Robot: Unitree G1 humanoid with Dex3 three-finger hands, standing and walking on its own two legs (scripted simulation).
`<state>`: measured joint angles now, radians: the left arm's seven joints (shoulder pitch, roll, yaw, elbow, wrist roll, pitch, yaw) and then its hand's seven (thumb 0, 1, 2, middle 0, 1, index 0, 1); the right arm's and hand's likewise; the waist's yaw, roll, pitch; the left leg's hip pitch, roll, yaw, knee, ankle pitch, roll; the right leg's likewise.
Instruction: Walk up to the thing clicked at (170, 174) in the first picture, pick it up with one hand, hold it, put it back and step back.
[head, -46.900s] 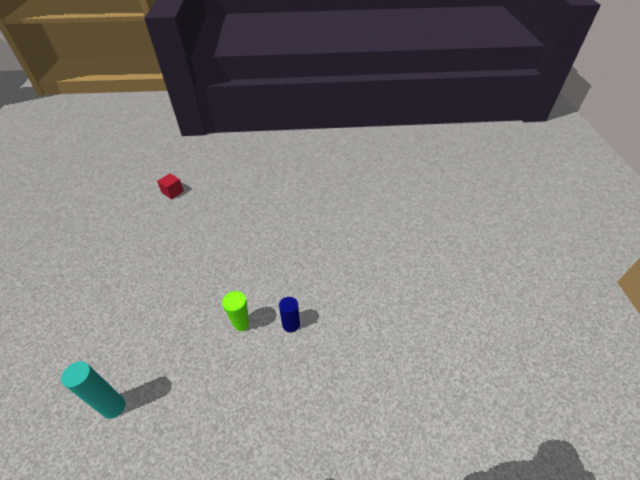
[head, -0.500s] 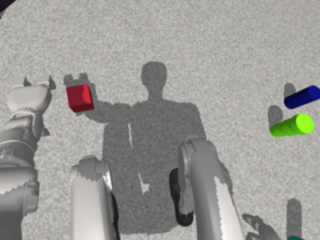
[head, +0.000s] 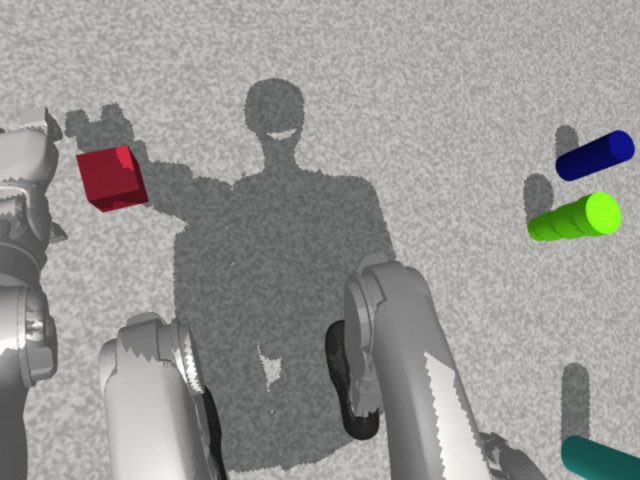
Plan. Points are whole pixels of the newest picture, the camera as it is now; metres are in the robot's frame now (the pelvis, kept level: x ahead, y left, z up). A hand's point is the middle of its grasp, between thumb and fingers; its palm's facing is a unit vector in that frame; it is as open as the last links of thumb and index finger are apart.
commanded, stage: rise first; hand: left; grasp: from above
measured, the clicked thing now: (114, 180) +0.55 +0.20 -0.32
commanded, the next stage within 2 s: approach in 0.48 s
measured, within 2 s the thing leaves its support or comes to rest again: neither
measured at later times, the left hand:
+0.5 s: hand (54, 185) +0.51 +0.24 -0.20, palm faces -0.44 -0.07 -0.90, open 13.9 cm
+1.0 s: hand (92, 119) +0.58 +0.18 -0.18, palm faces -0.33 -0.05 -0.94, open 13.9 cm
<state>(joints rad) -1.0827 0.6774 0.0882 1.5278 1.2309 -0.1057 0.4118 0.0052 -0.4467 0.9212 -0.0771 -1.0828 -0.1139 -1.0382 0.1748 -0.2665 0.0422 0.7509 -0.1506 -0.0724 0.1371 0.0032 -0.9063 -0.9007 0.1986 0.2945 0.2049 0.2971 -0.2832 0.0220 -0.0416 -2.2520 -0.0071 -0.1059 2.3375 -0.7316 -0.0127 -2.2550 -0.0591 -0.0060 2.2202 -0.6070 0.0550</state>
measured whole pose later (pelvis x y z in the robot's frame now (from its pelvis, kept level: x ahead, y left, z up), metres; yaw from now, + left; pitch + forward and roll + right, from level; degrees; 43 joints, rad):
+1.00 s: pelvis +0.00 +0.00 -0.03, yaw -3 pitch +37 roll -9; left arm -1.34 0.77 0.04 1.62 1.27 0.01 0.43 0.01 -0.49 0.96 -0.09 -1.04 -0.10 -1.02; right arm 0.22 -0.31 0.15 0.68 -0.17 -0.07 0.20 0.00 -0.90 -0.89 0.20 0.29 0.20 0.30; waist -0.43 0.01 0.02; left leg -2.34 0.00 -0.15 2.44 -0.74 -0.01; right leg -2.33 -0.04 -0.04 2.28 -0.59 0.06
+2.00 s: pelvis -0.01 +0.00 -0.03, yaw -4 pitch +33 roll -10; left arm -1.23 0.84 0.03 1.67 1.29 -0.16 0.45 0.00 -0.47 0.96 -0.09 -1.00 -0.10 -0.99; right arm 0.23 -0.31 0.21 0.65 -0.19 -0.09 0.18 0.00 -0.89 -0.89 0.20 0.29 0.20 0.30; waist -0.42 -0.05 0.10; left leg -2.34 -0.01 -0.17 2.46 -0.71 -0.02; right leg -2.31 -0.04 -0.05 2.28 -0.56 0.06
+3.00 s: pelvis -0.01 +0.02 -0.04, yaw -8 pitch +31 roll -15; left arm -1.31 0.99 0.06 1.79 1.27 -0.07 0.58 0.00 -0.47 0.98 -0.09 -1.01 -0.09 -1.01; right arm 0.21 -0.36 0.33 0.59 -0.23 -0.22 0.27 0.00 -0.90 -0.90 0.20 0.30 0.20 0.30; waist -0.52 -0.10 0.20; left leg -2.35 0.00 -0.22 2.50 -0.73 0.01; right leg -2.28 -0.01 -0.10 2.26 -0.55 0.08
